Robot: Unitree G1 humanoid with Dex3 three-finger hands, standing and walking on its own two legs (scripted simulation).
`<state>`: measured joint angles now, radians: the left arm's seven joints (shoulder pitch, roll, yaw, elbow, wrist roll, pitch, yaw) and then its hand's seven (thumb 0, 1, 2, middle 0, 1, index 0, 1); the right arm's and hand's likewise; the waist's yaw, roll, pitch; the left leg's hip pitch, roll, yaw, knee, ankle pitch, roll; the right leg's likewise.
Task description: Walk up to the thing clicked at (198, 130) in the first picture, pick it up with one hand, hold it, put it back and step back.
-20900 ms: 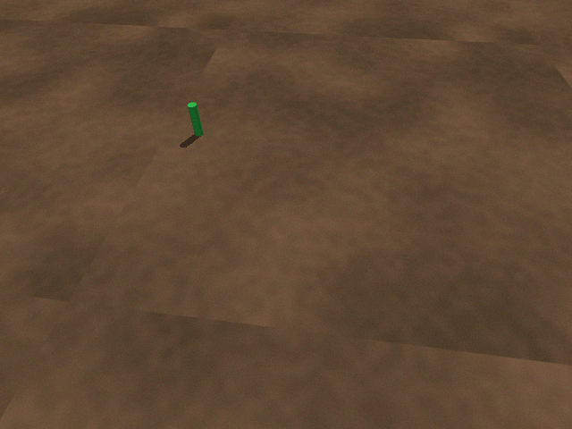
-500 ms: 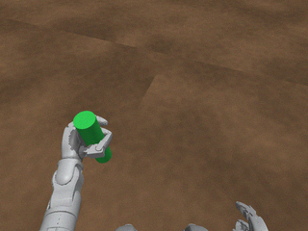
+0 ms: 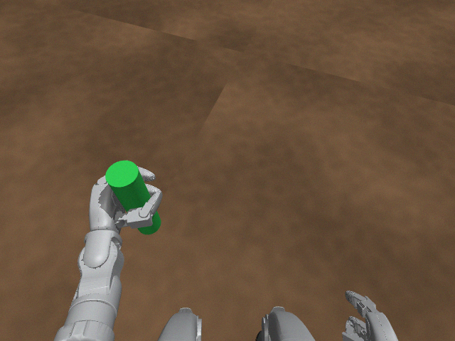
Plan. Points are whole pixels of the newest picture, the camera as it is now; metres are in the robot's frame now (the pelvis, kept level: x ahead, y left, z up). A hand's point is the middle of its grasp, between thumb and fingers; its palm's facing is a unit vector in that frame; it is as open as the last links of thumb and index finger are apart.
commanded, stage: crouch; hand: left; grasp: from the side
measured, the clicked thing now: (137, 202) +0.35 +0.18 +0.00
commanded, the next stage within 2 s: lower in 1.50 s
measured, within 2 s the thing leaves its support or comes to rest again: neither
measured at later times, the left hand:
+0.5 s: hand (160, 229) +0.38 +0.18 -0.23, palm faces +0.09 -1.00 -0.01, open 6.4 cm
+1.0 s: hand (168, 240) +0.41 +0.19 -0.41, palm faces +0.09 -1.00 -0.01, open 6.4 cm
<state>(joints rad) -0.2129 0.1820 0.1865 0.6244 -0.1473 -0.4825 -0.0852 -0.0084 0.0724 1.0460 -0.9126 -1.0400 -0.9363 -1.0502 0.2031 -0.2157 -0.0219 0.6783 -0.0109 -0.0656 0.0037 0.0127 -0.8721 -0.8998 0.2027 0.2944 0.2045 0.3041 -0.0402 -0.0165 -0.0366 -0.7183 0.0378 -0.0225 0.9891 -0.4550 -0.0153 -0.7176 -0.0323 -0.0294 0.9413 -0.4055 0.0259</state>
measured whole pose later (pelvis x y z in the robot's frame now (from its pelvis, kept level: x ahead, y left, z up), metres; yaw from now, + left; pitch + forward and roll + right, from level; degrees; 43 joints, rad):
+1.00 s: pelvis -0.08 +0.00 -0.36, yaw -4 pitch +29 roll -6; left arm -0.78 0.47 0.47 1.21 -0.04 -0.77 -0.16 -0.01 0.06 1.06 -0.92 -1.03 -0.95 -1.04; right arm 0.12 -0.28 0.08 0.73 -0.13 -0.02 0.10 0.01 -0.90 -0.91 0.20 0.29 0.20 0.30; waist -0.19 -0.04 -0.05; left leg -2.17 -0.01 -0.13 2.34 -0.68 -0.03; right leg -2.15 -0.03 -0.03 2.24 -0.61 0.04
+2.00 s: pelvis -0.08 +0.02 -0.42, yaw -10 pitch +20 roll -13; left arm -0.79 0.72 0.51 1.38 -0.04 -0.92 -0.08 -0.01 0.06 1.06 -0.93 -1.02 -0.95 -1.03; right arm -0.02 -0.35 0.34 0.63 -0.26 0.03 0.15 0.00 -0.91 -0.91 0.20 0.29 0.21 0.30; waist -0.30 -0.16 0.20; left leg -2.25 -0.02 -0.27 2.58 -0.71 -0.03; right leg -2.16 0.01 -0.13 2.37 -0.58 0.07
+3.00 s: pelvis -0.09 +0.03 -0.42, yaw -14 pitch +16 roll -19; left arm -0.83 0.90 0.44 1.54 0.00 -1.05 0.04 -0.01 0.06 1.06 -0.93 -1.02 -0.95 -1.03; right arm -0.14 -0.36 0.53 0.56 -0.35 0.06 0.15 0.00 -0.88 -0.90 0.21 0.30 0.21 0.30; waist -0.33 -0.26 0.30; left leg -2.21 -0.02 -0.37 2.63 -0.73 -0.01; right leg -2.08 0.04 -0.22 2.33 -0.57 0.09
